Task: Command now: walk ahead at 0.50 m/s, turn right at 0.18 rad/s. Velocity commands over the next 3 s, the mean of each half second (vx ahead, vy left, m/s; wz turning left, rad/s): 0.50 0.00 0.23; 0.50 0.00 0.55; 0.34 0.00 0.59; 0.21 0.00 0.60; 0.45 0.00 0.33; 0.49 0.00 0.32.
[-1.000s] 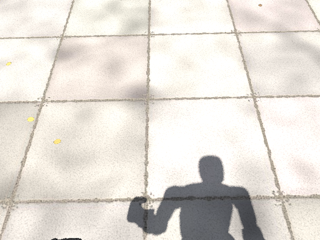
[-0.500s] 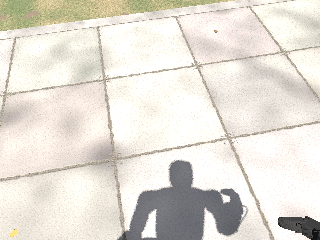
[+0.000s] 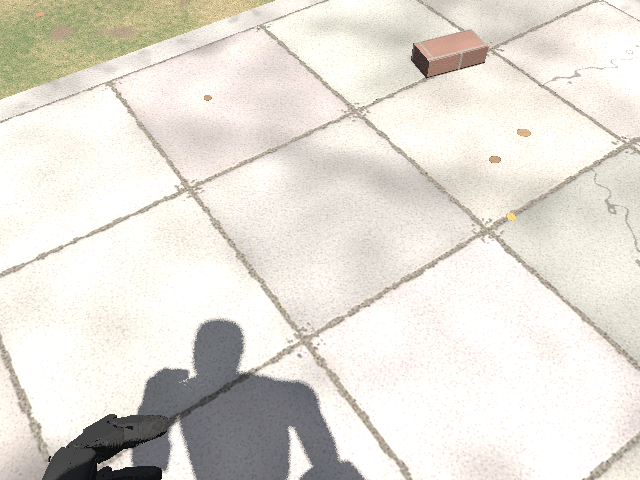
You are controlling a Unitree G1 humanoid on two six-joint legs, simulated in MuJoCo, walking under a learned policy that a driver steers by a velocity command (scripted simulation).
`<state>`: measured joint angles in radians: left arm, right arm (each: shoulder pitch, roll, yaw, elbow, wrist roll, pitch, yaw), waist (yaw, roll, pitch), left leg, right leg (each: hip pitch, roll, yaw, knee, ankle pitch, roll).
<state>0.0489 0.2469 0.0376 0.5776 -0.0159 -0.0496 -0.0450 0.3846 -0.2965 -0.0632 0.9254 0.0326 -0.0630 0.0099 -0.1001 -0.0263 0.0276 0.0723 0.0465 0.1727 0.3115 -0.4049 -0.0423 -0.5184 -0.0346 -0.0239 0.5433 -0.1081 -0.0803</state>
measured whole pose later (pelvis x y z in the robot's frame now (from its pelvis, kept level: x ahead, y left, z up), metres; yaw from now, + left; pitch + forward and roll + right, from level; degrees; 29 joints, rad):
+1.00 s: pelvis +0.54 +0.09 +0.01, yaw +29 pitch +3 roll +0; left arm 0.03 0.28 0.04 0.67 -0.01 -0.11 -0.02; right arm 0.36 -0.29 -0.08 0.74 0.03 -0.03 -0.01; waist -0.09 -0.03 0.01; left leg -0.10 -0.11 -0.20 0.46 -0.38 0.06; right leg -0.52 0.00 0.08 0.48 -0.02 0.03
